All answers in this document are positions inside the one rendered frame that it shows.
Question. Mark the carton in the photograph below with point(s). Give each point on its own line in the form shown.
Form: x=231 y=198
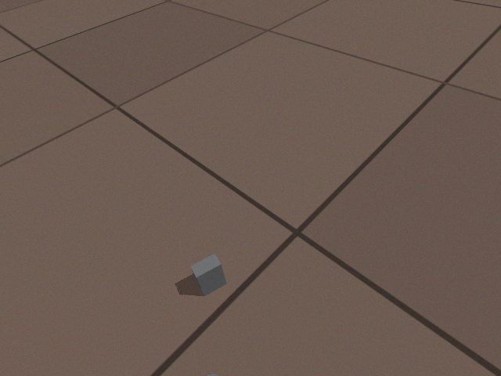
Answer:
x=209 y=274

